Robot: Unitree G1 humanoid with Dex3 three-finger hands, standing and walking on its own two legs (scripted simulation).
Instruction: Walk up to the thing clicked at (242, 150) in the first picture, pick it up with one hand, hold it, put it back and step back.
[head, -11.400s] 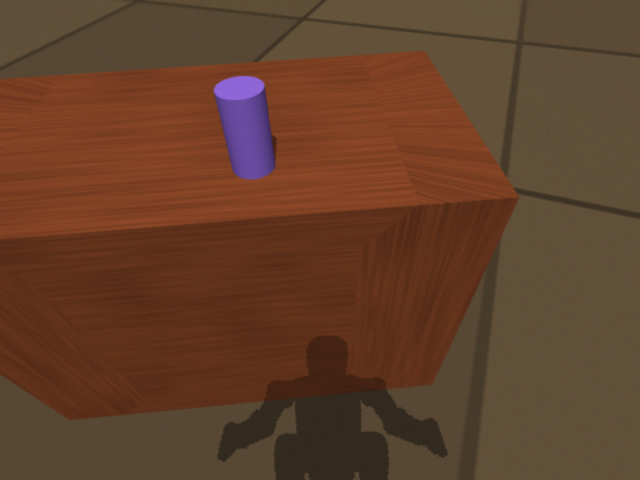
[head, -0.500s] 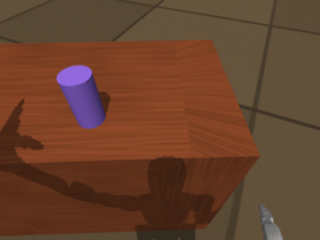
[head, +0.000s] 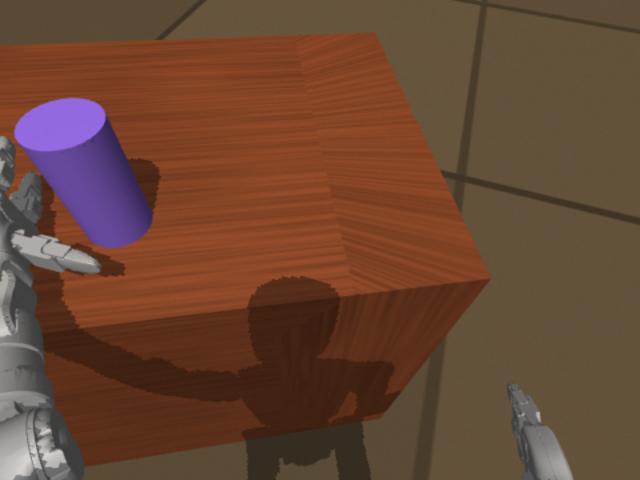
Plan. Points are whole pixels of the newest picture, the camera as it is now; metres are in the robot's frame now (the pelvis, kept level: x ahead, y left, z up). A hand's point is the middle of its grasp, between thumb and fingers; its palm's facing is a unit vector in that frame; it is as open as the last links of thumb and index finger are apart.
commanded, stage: close in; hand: left
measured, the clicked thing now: (94, 179) +0.46 +0.24 +0.13
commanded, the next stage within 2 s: rest palm in 0.26 s
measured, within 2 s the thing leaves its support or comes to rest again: leaves its support in 1.78 s
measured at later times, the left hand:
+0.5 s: hand (94, 212) +0.43 +0.24 +0.11, palm faces +0.24 -0.97 +0.02, open 17.7 cm
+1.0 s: hand (95, 193) +0.46 +0.24 +0.11, palm faces +0.27 -0.96 +0.01, open 14.7 cm
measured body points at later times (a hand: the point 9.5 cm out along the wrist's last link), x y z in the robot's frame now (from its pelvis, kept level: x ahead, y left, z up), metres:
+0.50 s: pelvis -0.01 -0.01 -0.01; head +0.04 +0.00 +0.44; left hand +0.41 +0.29 +0.12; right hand +0.14 -0.27 -0.06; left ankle +0.00 +0.12 -0.72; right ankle -0.04 -0.14 -0.72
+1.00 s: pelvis -0.02 +0.00 -0.01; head +0.05 +0.01 +0.43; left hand +0.44 +0.29 +0.11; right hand +0.13 -0.26 -0.06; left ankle +0.00 +0.12 -0.72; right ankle -0.04 -0.14 -0.72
